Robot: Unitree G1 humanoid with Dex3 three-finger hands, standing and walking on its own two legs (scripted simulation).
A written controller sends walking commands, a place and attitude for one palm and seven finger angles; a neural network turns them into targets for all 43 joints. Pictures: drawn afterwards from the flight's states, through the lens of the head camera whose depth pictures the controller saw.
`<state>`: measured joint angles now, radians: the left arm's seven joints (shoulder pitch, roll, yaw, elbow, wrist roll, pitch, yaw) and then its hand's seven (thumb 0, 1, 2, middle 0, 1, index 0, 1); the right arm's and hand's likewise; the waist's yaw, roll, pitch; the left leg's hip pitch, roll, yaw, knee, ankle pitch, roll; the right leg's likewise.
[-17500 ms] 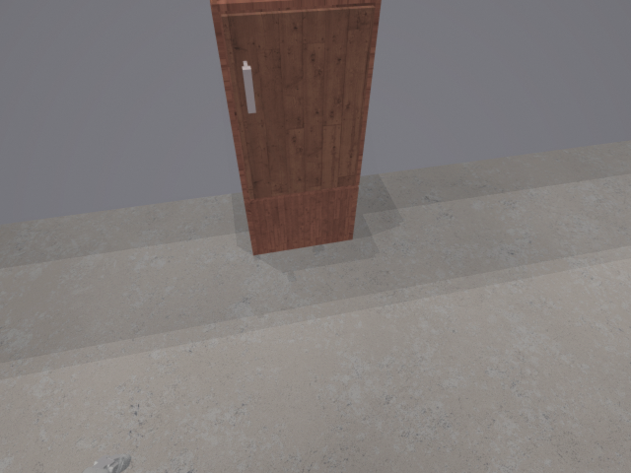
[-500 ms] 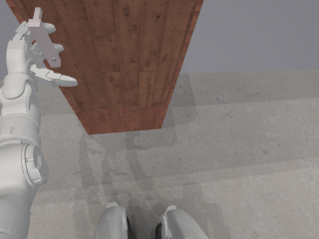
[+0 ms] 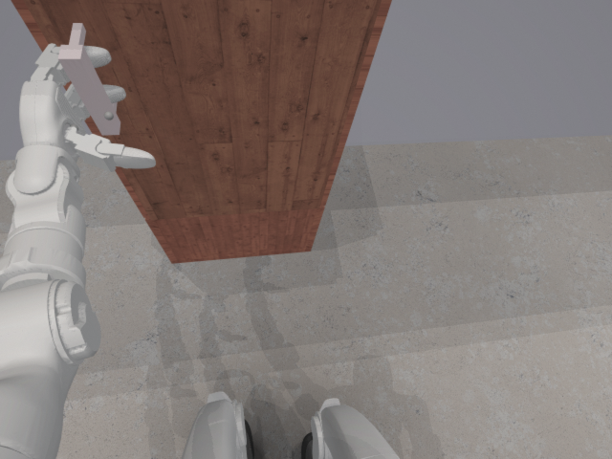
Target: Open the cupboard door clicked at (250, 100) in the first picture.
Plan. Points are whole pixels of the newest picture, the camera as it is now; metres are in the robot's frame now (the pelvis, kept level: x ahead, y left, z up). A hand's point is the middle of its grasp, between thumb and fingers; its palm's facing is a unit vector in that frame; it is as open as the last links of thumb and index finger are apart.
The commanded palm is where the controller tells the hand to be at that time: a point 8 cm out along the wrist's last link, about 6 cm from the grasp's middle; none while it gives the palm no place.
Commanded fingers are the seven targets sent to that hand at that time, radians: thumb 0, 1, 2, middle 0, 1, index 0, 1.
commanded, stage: close the thumb around the handle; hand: left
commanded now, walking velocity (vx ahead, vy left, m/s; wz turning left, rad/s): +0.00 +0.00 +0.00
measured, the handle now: (95, 82) +0.58 +0.22 +0.08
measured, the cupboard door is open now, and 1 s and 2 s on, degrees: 0 1 46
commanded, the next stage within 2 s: pull the door open along its arc in 0.68 s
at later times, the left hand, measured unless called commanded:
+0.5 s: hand (108, 117) +0.52 +0.20 +0.08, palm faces +0.04 -1.00 -0.01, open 7.1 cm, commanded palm +0.50 +0.23 +0.07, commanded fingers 0.00 0.90 0.90 -0.40 -1.35 -0.40 -1.35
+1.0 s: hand (112, 123) +0.52 +0.19 +0.08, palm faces +0.06 -1.00 -0.01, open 5.8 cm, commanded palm +0.47 +0.23 +0.07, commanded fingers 0.00 0.90 0.90 -0.40 -1.35 -0.40 -1.35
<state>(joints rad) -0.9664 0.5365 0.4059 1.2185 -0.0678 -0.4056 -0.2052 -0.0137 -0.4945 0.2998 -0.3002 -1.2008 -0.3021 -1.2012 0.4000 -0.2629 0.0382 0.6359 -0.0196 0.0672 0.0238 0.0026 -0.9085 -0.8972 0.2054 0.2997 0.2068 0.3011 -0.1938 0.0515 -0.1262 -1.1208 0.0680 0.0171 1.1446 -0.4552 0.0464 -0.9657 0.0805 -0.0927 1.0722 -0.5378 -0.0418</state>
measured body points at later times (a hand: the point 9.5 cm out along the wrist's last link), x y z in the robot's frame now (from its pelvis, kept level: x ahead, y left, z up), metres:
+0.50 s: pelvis +0.00 +0.01 +0.00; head +0.14 +0.04 +0.43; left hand +0.52 +0.25 +0.08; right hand -0.02 -0.26 -0.10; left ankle +0.04 +0.09 -0.65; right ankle -0.02 -0.10 -0.65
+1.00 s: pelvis +0.00 +0.00 +0.00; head +0.14 +0.02 +0.43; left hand +0.51 +0.25 +0.08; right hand -0.01 -0.26 -0.11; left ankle +0.04 +0.09 -0.65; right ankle -0.02 -0.10 -0.65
